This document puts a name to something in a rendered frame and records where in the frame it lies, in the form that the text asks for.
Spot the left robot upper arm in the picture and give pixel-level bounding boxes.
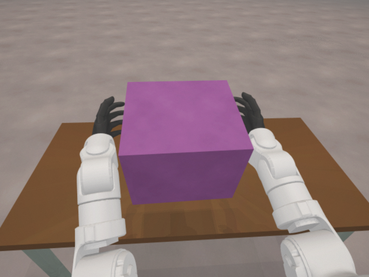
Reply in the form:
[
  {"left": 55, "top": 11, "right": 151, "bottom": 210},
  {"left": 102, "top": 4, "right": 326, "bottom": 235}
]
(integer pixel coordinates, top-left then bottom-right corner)
[{"left": 73, "top": 249, "right": 138, "bottom": 277}]

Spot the left robot hand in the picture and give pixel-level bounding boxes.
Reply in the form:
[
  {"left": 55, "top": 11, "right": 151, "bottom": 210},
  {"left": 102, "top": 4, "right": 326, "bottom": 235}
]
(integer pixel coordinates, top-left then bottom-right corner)
[{"left": 92, "top": 96, "right": 125, "bottom": 138}]

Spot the table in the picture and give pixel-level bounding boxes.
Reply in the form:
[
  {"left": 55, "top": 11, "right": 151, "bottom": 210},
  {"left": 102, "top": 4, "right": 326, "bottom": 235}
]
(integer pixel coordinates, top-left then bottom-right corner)
[{"left": 0, "top": 118, "right": 369, "bottom": 277}]

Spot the right robot upper arm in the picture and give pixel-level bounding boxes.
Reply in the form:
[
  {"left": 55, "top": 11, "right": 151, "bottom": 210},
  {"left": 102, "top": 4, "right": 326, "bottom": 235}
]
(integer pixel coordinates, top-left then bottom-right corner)
[{"left": 280, "top": 229, "right": 369, "bottom": 277}]

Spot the right robot hand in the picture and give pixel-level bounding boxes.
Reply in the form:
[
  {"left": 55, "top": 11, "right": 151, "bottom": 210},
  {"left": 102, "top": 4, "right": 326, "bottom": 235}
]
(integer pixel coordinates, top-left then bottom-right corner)
[{"left": 234, "top": 92, "right": 265, "bottom": 134}]

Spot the robot right forearm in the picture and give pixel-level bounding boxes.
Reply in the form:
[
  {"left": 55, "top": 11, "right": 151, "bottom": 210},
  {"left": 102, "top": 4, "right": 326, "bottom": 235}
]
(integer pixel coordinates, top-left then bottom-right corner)
[{"left": 248, "top": 128, "right": 356, "bottom": 272}]

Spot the robot left forearm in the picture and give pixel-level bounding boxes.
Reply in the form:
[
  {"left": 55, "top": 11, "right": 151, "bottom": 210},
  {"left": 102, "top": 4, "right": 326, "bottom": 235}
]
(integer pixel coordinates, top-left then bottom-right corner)
[{"left": 71, "top": 133, "right": 126, "bottom": 277}]

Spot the carton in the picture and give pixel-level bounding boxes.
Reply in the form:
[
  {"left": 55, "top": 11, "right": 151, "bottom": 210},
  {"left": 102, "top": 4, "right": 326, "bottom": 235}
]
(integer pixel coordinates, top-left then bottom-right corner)
[{"left": 118, "top": 80, "right": 254, "bottom": 205}]

